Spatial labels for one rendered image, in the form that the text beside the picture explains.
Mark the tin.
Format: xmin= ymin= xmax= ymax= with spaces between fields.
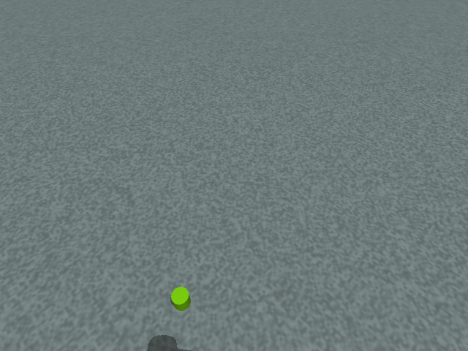
xmin=171 ymin=287 xmax=191 ymax=311

